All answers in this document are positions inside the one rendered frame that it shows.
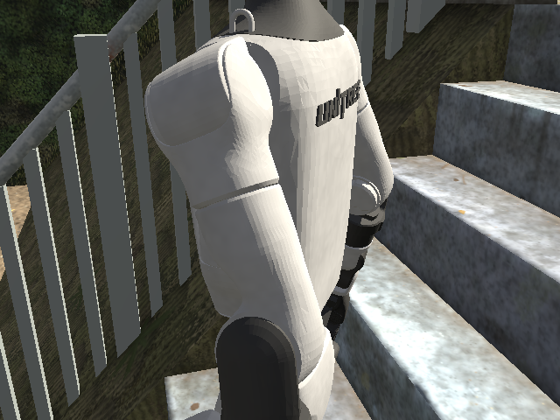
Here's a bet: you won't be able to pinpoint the stairs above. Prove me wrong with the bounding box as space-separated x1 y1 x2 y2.
164 4 560 420

